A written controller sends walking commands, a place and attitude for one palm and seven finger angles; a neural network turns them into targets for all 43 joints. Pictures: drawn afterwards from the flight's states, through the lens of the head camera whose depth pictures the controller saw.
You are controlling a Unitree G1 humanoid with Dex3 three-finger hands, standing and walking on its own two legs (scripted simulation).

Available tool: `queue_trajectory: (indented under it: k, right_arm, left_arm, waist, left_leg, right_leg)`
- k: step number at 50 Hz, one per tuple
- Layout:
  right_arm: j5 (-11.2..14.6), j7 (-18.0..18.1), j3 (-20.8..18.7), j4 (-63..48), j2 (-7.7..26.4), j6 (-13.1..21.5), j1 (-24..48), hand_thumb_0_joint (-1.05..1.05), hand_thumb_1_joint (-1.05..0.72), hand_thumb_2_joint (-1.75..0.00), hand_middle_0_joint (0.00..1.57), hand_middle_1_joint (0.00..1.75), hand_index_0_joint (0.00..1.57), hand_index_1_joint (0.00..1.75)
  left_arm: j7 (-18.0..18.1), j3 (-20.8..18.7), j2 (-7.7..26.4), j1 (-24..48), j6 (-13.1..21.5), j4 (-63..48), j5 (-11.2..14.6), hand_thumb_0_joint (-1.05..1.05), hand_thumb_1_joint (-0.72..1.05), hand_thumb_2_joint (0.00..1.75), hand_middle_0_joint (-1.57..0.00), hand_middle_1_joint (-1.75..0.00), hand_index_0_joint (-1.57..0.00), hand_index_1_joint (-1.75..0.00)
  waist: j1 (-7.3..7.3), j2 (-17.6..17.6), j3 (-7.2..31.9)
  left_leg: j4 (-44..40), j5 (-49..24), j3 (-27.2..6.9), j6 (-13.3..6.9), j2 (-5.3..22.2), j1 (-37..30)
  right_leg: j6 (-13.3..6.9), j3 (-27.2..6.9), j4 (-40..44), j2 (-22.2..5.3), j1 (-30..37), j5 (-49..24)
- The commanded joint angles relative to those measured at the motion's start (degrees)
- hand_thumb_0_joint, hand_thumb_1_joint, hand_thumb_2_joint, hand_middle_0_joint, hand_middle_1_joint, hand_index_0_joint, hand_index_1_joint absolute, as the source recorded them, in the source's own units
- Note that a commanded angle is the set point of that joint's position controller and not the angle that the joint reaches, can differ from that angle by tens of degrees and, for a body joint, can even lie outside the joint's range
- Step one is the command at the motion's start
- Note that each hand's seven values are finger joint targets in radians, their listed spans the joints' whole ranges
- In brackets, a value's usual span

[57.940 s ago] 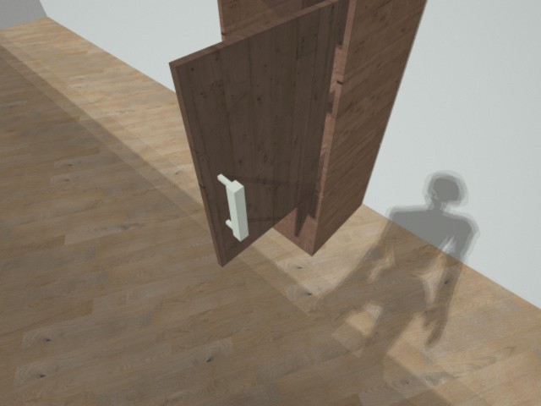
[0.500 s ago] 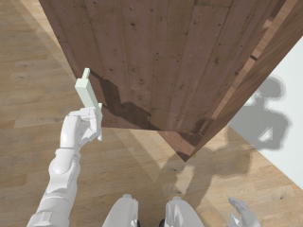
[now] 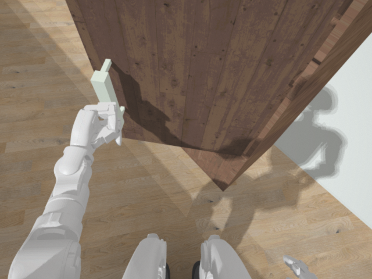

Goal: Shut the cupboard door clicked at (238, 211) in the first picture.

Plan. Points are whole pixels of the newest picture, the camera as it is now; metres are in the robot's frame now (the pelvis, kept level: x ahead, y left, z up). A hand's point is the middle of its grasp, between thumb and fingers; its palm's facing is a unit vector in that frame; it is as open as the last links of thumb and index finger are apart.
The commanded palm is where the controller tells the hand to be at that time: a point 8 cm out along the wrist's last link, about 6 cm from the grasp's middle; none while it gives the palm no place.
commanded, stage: push the door shut along its arc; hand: left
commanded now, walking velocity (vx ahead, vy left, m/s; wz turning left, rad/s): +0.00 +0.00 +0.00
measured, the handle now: (113, 97) +0.50 +0.18 +0.03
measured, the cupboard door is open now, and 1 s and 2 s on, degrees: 40 28 17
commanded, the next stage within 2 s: pull the fist back off the door in 1.40 s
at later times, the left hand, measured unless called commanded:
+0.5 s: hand (137, 109) +0.47 +0.12 +0.03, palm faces -0.28 -0.96 -0.04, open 3.1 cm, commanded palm +0.47 +0.16 +0.04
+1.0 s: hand (157, 89) +0.53 +0.08 +0.03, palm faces -0.37 -0.93 -0.04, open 3.1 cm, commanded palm +0.53 +0.12 +0.04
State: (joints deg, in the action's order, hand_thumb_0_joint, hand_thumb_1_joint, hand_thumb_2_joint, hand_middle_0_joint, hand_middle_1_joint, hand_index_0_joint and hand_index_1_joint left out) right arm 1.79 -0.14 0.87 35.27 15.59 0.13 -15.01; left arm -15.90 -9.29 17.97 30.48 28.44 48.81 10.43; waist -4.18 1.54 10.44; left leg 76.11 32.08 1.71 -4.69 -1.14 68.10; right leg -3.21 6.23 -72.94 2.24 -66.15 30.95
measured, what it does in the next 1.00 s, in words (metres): stands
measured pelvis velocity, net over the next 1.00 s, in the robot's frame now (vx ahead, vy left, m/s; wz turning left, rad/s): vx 0.00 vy -0.01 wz -0.04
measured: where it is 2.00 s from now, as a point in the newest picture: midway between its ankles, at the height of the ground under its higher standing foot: outside the picture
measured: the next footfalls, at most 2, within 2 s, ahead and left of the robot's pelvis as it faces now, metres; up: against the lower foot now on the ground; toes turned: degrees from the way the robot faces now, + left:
none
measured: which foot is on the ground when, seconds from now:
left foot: down 0.00-1.00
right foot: down 0.00-1.00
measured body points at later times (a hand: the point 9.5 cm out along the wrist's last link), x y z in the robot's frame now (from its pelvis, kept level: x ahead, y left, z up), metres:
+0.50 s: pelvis +0.00 +0.01 -0.01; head +0.14 +0.03 +0.42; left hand +0.48 +0.17 +0.04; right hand +0.04 -0.26 -0.12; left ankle +0.03 +0.07 -0.61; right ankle +0.03 -0.09 -0.61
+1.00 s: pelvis +0.00 -0.01 -0.03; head +0.16 +0.00 +0.39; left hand +0.54 +0.13 +0.04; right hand +0.00 -0.28 -0.13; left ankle +0.03 +0.07 -0.61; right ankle +0.03 -0.09 -0.61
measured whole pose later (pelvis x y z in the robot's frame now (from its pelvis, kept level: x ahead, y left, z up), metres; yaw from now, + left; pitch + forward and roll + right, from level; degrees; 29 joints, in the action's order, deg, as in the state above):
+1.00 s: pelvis +0.00 -0.01 -0.03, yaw -2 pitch +30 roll -4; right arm 0.9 -1.0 2.6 35.6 16.0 -1.1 -19.3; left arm -23.7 -13.3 28.1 59.7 21.6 69.2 4.5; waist -12.7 3.0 9.5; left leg 81.7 33.4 1.4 -3.8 1.2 78.5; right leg -4.5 6.9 -77.6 4.3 -76.9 31.1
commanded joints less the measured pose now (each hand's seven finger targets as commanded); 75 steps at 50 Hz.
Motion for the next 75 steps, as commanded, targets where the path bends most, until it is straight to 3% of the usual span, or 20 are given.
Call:
queue_trajectory:
  k: [1, 8, 11, 14, 16, 19, 23, 29, 32, 36, 41, 47, 50, 52, 55, 57, 61, 64, 72, 75]
  right_arm:
    - [0.1, 0.1, -4.0, -4.2, 9.8, 1.4, -5.5, 0.0, -0.9, -0.9, 0.2, 0.3, 0.2, 0.3]
    - [-0.1, 0.0, -3.9, -3.0, 10.5, 0.7, -7.3, 0.0, -0.9, -0.9, 0.2, 0.3, 0.2, 0.3]
    - [-0.3, -0.1, -3.9, -2.6, 10.9, 0.2, -8.1, 0.0, -0.9, -0.9, 0.2, 0.3, 0.2, 0.3]
    - [-0.6, -0.4, -3.9, -2.6, 11.2, -0.1, -9.0, 0.0, -0.9, -0.9, 0.2, 0.3, 0.2, 0.3]
    - [-0.6, -0.8, -3.9, -2.8, 10.8, -0.5, -9.2, 0.0, -0.9, -0.9, 0.2, 0.3, 0.2, 0.3]
    - [-0.5, -0.9, -4.0, -2.7, 11.1, -1.1, -9.8, 0.0, -0.9, -0.9, 0.2, 0.3, 0.2, 0.3]
    - [-0.5, -1.0, -3.8, -2.7, 10.9, -1.6, -10.5, 0.0, -0.9, -0.9, 0.2, 0.3, 0.2, 0.3]
    - [-0.8, -0.9, -3.5, -1.9, 11.1, -1.8, -11.4, 0.0, -0.9, -0.9, 0.2, 0.3, 0.2, 0.3]
    - [-1.0, -0.9, -3.4, -2.0, 11.1, -1.6, -11.8, 0.0, -0.9, -0.9, 0.2, 0.3, 0.2, 0.3]
    - [-1.0, -0.7, -3.0, -1.7, 11.2, -1.5, -12.5, 0.0, -0.9, -0.9, 0.2, 0.3, 0.2, 0.3]
    - [-1.0, -0.6, -2.6, -2.1, 11.2, -1.0, -13.0, 0.0, -0.9, -0.9, 0.2, 0.3, 0.2, 0.3]
    - [-0.8, -0.4, -2.3, -2.0, 11.0, -0.4, -13.7, 0.0, -0.9, -0.9, 0.2, 0.3, 0.2, 0.3]
    - [-1.0, 0.1, -2.2, -1.4, 11.3, 0.2, -14.5, 0.0, -0.9, -0.9, 0.2, 0.3, 0.2, 0.3]
    - [-1.0, 0.2, -2.3, -1.1, 11.1, 0.7, -14.5, 0.0, -0.9, -0.9, 0.2, 0.3, 0.2, 0.3]
    - [-1.2, 0.3, -2.4, -0.3, 11.5, 1.5, -15.5, 0.0, -0.9, -0.9, 0.2, 0.3, 0.2, 0.3]
    - [-1.1, 0.3, -2.6, 0.2, 11.4, 1.8, -15.4, 0.0, -0.9, -0.9, 0.2, 0.3, 0.2, 0.3]
    - [-1.4, 0.8, -2.3, 1.5, 11.7, 2.8, -16.1, 0.0, -0.9, -0.9, 0.2, 0.3, 0.2, 0.3]
    - [-1.8, 0.8, -2.3, 1.9, 11.8, 3.7, -16.3, 0.0, -0.9, -0.9, 0.2, 0.3, 0.2, 0.3]
    - [-2.2, 1.1, -1.9, 2.9, 11.9, 4.8, -16.8, 0.0, -0.9, -0.9, 0.2, 0.3, 0.2, 0.3]
    - [-2.5, 1.1, -1.9, 3.3, 12.1, 5.3, -17.2, 0.0, -0.9, -0.9, 0.2, 0.3, 0.2, 0.3]
  left_arm:
    - [-1.8, 0.2, 5.9, 25.4, 3.8, -8.7, 0.5, 0.0, 0.9, 0.9, -1.3, -1.5, -1.3, -1.5]
    - [-2.9, 0.6, 6.9, 35.0, 4.3, -3.4, -0.4, 0.0, 0.9, 0.9, -1.3, -1.5, -1.3, -1.5]
    - [-2.5, -1.1, 8.5, 36.5, 4.0, -0.5, -0.8, 0.0, 0.9, 0.9, -1.3, -1.5, -1.3, -1.5]
    - [-2.5, -3.2, 11.7, 38.1, 4.4, -0.6, -1.5, 0.0, 0.9, 0.9, -1.3, -1.5, -1.3, -1.5]
    - [-3.1, -1.1, 9.2, 38.1, 4.2, 0.0, -1.7, 0.0, 0.9, 0.9, -1.3, -1.5, -1.3, -1.5]
    - [-3.7, -2.6, 11.1, 39.1, 4.0, 0.1, -1.7, 0.0, 0.9, 0.9, -1.3, -1.5, -1.3, -1.5]
    - [-3.8, -1.5, 10.2, 42.2, 3.3, 1.4, -1.9, 0.0, 0.9, 0.9, -1.3, -1.5, -1.3, -1.5]
    - [-3.4, -2.6, 12.5, 47.5, 2.4, 5.2, -3.2, 0.0, 0.9, 0.9, -1.3, -1.5, -1.3, -1.5]
    - [-3.9, -2.7, 13.5, 48.8, 2.2, 5.1, -3.8, 0.0, 0.9, 0.9, -1.3, -1.5, -1.3, -1.5]
    - [-5.1, -2.7, 14.8, 52.2, 0.5, 6.7, -3.7, 0.0, 0.9, 0.9, -1.3, -1.5, -1.3, -1.5]
    - [-6.3, -5.8, 19.1, 52.9, -1.4, 7.5, -3.9, 0.0, 0.9, 0.9, -1.3, -1.5, -1.3, -1.5]
    - [-7.8, -5.0, 19.4, 55.2, -3.9, 9.4, -4.5, 0.0, 0.9, 0.9, -1.3, -1.5, -1.3, -1.5]
    - [-8.6, -6.1, 21.8, 58.4, -4.3, 8.5, -4.5, 0.0, 0.9, 0.9, -1.3, -1.5, -1.3, -1.5]
    - [-9.2, -3.6, 19.4, 60.3, -5.0, 8.6, -4.4, 0.0, 0.9, 0.9, -1.3, -1.5, -1.3, -1.5]
    - [-9.9, -3.4, 19.8, 62.7, -5.3, 6.9, -4.4, 0.0, 0.9, 0.9, -1.3, -1.5, -1.3, -1.5]
    - [-10.5, -1.2, 16.9, 62.6, -6.5, 8.1, -4.1, 0.0, 0.9, 0.9, -1.3, -1.5, -1.3, -1.5]
    - [-10.3, -0.2, 16.6, 68.4, -7.6, 9.1, -4.5, 0.0, 0.9, 0.9, -1.3, -1.5, -1.3, -1.5]
    - [-10.7, 0.0, 16.5, 70.1, -7.8, 8.9, -4.4, 0.0, 0.9, 0.9, -1.3, -1.5, -1.3, -1.5]
    - [-10.9, 0.3, 16.5, 72.9, -10.0, 12.5, -5.4, 0.0, 0.9, 0.9, -1.3, -1.5, -1.3, -1.5]
    - [-10.9, 0.6, 16.6, 75.5, -10.2, 12.3, -6.1, 0.0, 0.9, 0.9, -1.3, -1.5, -1.3, -1.5]
  waist:
    - [-3.09, 3.5, 25.0]
    - [-5.13, 5.4, 24.5]
    - [-5.4, 5.0, 25.2]
    - [-4.79, 6.7, 29.2]
    - [-5.33, 7.0, 28.3]
    - [-5.39, 7.6, 29.4]
    - [-6.64, 6.4, 27.1]
    - [-8.39, 5.8, 26.4]
    - [-8.1, 7.3, 29.0]
    - [-9.49, 6.7, 29.0]
    - [-8.62, 8.0, 31.6]
    - [-10.15, 6.4, 29.9]
    - [-10.58, 6.9, 31.5]
    - [-11.27, 8.4, 31.4]
    - [-11.48, 10.1, 34.4]
    - [-12.2, 9.8, 33.4]
    - [-13.96, 10.3, 31.3]
    - [-14.01, 11.7, 33.9]
    - [-15.49, 10.8, 31.2]
    - [-15.72, 13.4, 32.3]
  left_leg:
    - [-10.5, -17.6, -9.2, 3.6, 1.9, -23.2]
    - [-10.5, -16.1, -11.0, 3.8, 2.1, -23.9]
    - [-10.6, -16.4, -11.8, 3.9, 2.4, -24.6]
    - [-9.5, -20.0, -11.7, 4.2, 2.5, -25.8]
    - [-9.7, -21.4, -11.8, 4.4, 2.6, -26.6]
    - [-9.2, -23.6, -11.9, 4.4, 3.0, -27.6]
    - [-8.9, -21.0, -11.6, 3.7, 2.7, -25.3]
    - [-7.4, -18.6, -11.1, 3.1, 2.7, -22.0]
    - [-6.4, -19.6, -10.7, 3.0, 2.5, -21.6]
    - [-4.8, -19.7, -9.8, 2.3, 2.4, -19.0]
    - [-3.3, -21.3, -8.6, 2.0, 2.2, -16.5]
    - [-1.6, -19.1, -7.5, 1.5, 2.3, -11.4]
    - [-0.7, -20.1, -7.6, 1.4, 2.4, -11.7]
    - [-0.4, -19.5, -7.6, 1.4, 2.4, -12.0]
    - [-0.2, -21.7, -8.1, 1.4, 2.4, -15.4]
    - [-0.3, -21.3, -8.1, 1.4, 2.4, -16.0]
    - [0.3, -19.5, -8.6, 1.2, 2.6, -15.7]
    - [1.0, -21.5, -8.7, 1.2, 2.4, -16.8]
    - [2.1, -20.5, -8.5, 1.0, 2.5, -14.2]
    - [2.5, -21.7, -9.0, 1.1, 2.5, -16.1]
  right_leg:
    - [0.5, -5.4, 8.6, -0.3, 7.1, -13.3]
    - [0.2, -4.6, 7.6, -0.1, 2.1, -11.1]
    - [0.3, -4.5, 7.2, -0.1, 1.2, -11.3]
    - [0.2, -4.5, 6.3, 0.0, 1.6, -12.8]
    - [0.2, -4.4, 6.6, 0.1, 1.5, -13.4]
    - [0.3, -4.4, 6.4, 0.2, 1.0, -14.2]
    - [0.3, -4.6, 6.9, 0.4, 0.7, -13.3]
    - [0.4, -5.0, 6.8, 0.5, -0.2, -12.4]
    - [0.3, -5.3, 6.3, 0.6, 0.8, -12.9]
    - [0.4, -5.8, 6.3, 0.9, 1.8, -13.5]
    - [0.4, -6.5, 5.6, 1.1, 4.4, -15.5]
    - [0.7, -7.9, 6.2, 1.2, 5.5, -15.1]
    - [0.7, -7.9, 5.5, 1.3, 5.5, -16.1]
    - [0.7, -8.1, 5.7, 1.2, 4.1, -15.2]
    - [0.5, -7.4, 5.3, 1.4, 2.9, -16.4]
    - [0.6, -7.2, 5.9, 1.4, 1.8, -15.9]
    - [0.5, -6.5, 5.8, 1.6, -2.0, -13.2]
    - [0.3, -6.4, 5.0, 1.7, -2.0, -14.6]
    - [0.3, -6.1, 4.5, 2.0, -3.8, -13.3]
    - [0.1, -5.3, 3.4, 2.1, -6.4, -13.3]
